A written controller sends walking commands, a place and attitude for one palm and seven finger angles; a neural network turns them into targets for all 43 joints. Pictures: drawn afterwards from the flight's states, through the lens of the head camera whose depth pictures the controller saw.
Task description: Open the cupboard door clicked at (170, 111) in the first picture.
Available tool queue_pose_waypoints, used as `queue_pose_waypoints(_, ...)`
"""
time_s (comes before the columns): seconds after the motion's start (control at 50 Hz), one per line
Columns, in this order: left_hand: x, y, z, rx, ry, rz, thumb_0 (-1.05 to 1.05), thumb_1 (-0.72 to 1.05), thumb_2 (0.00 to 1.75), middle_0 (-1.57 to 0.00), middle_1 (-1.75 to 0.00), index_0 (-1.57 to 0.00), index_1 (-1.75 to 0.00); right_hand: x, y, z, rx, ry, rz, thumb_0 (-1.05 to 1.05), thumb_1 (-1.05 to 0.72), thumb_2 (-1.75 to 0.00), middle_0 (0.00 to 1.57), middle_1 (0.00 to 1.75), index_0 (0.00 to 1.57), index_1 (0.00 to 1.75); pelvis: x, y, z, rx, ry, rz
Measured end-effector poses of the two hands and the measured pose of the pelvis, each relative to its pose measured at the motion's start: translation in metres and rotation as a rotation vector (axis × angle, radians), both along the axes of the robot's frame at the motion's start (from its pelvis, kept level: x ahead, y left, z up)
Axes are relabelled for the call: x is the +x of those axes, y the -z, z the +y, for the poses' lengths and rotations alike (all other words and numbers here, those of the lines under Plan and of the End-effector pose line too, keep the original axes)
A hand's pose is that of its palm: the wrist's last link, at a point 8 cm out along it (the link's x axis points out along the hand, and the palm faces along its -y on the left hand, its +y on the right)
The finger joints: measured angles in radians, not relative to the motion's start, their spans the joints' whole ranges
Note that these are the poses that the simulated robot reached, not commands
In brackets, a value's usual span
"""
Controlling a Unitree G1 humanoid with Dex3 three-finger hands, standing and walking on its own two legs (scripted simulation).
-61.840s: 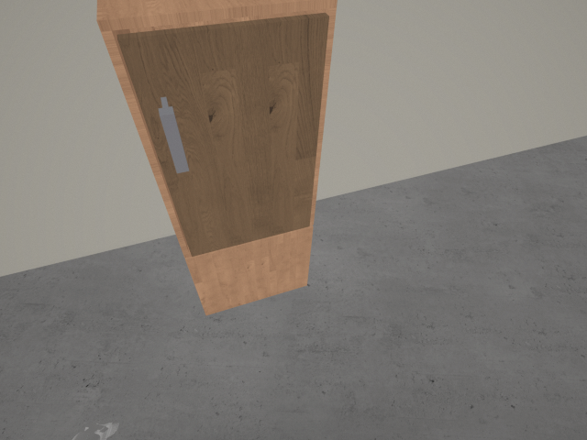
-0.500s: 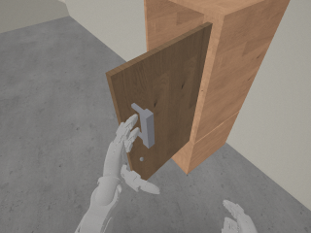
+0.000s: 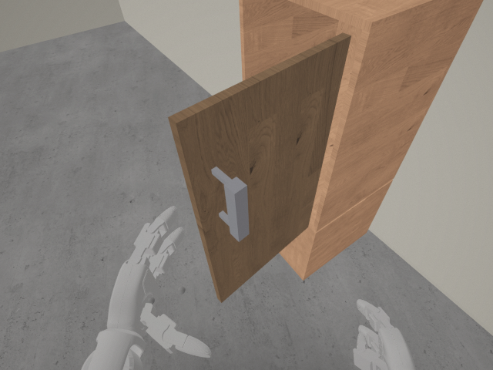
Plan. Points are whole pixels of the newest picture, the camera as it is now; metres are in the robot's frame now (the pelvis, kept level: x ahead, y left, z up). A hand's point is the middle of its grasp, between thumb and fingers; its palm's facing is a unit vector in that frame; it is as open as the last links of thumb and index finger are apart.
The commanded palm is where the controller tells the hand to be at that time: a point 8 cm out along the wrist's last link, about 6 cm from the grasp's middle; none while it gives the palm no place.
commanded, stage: slide the hand sideways off the handle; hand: left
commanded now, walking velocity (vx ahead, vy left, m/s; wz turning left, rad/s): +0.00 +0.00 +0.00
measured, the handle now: (229, 204) +0.36 +0.05 +0.09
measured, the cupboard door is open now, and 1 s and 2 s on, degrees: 97 97 97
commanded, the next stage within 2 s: draw the hand back to the body in 0.12 s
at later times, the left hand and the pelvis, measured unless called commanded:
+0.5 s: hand (147, 286) +0.21 +0.14 +0.11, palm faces -0.04 -1.00 -0.07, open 16.3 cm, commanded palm +0.18 +0.20 +0.12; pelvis -0.01 +0.01 +0.00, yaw -1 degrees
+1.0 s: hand (69, 280) +0.20 +0.23 +0.14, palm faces +0.24 -0.92 -0.30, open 14.2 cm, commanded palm +0.16 +0.27 +0.16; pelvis +0.00 +0.03 +0.03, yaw -1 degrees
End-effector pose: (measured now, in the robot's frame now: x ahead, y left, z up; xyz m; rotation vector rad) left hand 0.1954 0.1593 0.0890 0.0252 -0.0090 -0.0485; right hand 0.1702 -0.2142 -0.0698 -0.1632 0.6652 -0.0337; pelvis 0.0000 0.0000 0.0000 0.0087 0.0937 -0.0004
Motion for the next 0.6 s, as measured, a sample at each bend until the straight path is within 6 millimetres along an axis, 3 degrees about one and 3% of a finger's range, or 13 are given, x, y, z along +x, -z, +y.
queue_pose_waypoints(0.16,-0.010,0.004,0.008,0.006,0.035,0.003,-0.01,-0.50,0.30,-0.15,-0.30,-0.15,-0.30,-0.008,0.004,-0.004,-0.018,0.012,-0.013,0.01,-0.90,-0.90,0.20,0.30,0.20,0.30,-0.007,0.005,0.002,-0.007,-0.008,0.008)
queue_pose_waypoints(0.32,0.001,0.000,0.005,0.006,0.057,-0.026,-0.01,-0.50,0.30,-0.15,-0.30,-0.15,-0.30,-0.021,0.008,-0.002,-0.016,0.036,-0.015,0.01,-0.90,-0.90,0.20,0.30,0.20,0.30,-0.012,0.007,0.005,-0.008,0.001,0.011)
queue_pose_waypoints(0.46,-0.002,-0.020,0.031,0.043,0.007,-0.040,-0.01,-0.50,0.30,-0.16,-0.30,-0.15,-0.30,-0.025,0.002,0.003,-0.002,0.055,-0.026,0.01,-0.90,-0.90,0.20,0.30,0.20,0.30,-0.007,0.001,0.008,-0.011,0.010,-0.011)
queue_pose_waypoints(0.6,-0.015,-0.029,0.052,0.039,-0.005,-0.019,-0.01,-0.50,0.30,-0.15,-0.30,-0.15,-0.30,-0.014,-0.009,0.007,-0.021,0.036,-0.070,0.01,-0.90,-0.90,0.20,0.30,0.20,0.30,-0.005,-0.003,0.014,-0.019,0.002,-0.031)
